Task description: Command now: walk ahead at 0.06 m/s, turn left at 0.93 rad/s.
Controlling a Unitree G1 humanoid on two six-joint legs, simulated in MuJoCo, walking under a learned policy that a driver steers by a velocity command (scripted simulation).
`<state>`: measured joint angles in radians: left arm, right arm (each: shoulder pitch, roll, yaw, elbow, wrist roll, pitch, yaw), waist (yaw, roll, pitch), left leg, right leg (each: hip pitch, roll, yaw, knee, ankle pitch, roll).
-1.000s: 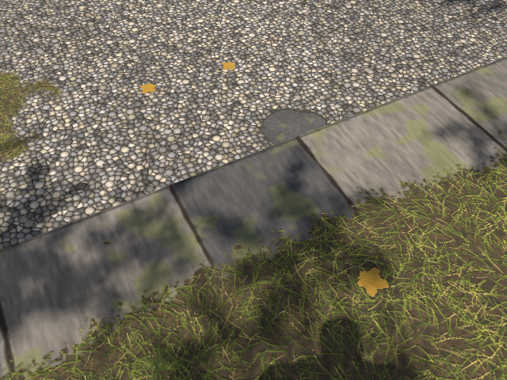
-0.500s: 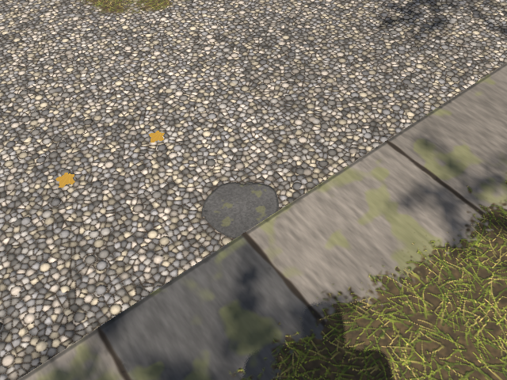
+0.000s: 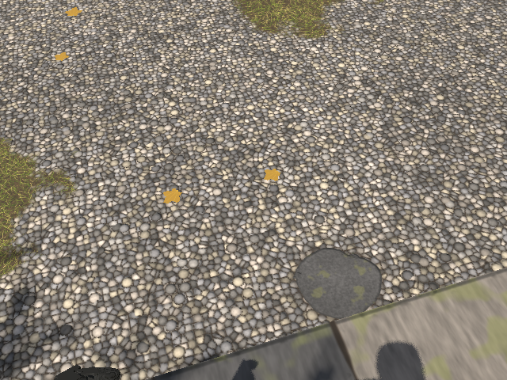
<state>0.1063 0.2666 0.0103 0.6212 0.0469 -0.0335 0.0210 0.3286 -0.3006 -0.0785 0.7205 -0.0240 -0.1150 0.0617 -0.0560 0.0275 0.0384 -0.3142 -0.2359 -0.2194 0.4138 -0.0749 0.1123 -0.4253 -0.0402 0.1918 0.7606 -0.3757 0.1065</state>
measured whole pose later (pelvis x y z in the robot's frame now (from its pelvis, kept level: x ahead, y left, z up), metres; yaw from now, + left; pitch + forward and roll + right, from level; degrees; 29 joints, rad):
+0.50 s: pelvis +0.08 -0.03 +0.00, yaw +30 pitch +1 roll -1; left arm 0.24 0.38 0.08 0.64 0.07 -0.09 0.07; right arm 0.18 -0.29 -0.03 0.64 -0.03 -0.05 0.15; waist 0.07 0.01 0.01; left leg -0.31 0.02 0.07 0.56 -0.22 0.04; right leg -0.05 -0.10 -0.28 0.41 -0.36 0.04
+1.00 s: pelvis +0.10 -0.04 +0.00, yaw +52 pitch +0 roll +1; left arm 0.25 0.27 0.00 0.68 0.03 0.03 0.02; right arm 0.18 -0.32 -0.07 0.68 -0.01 0.08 -0.01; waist 0.01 0.04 0.06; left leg -0.39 -0.17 -0.20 0.81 -0.45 0.02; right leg -0.32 0.02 -0.01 0.55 -0.22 -0.05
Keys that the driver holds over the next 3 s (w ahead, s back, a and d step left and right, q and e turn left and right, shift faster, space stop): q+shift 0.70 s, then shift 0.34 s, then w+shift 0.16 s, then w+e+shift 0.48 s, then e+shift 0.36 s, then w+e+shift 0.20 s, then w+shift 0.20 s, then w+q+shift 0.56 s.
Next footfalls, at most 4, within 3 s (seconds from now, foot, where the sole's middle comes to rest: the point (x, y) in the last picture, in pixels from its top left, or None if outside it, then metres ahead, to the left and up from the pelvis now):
0.08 right None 0.09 -0.17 -0.77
0.48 left None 0.07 0.09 -0.77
0.92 right None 0.23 -0.03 -0.77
1.30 left None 0.01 0.02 -0.77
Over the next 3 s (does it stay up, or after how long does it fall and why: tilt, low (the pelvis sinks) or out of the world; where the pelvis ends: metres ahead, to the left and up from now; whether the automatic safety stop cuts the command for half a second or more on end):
stays up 1.12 0.34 -0.19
